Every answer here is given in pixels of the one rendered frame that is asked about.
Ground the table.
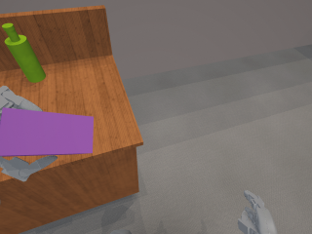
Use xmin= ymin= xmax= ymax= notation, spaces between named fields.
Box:
xmin=0 ymin=5 xmax=143 ymax=234

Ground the right robot hand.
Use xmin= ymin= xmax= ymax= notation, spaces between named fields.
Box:
xmin=238 ymin=190 xmax=278 ymax=234

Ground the sponge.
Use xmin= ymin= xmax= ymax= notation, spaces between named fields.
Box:
xmin=0 ymin=107 xmax=94 ymax=157

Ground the left robot hand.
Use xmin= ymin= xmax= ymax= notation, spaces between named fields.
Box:
xmin=0 ymin=86 xmax=58 ymax=182

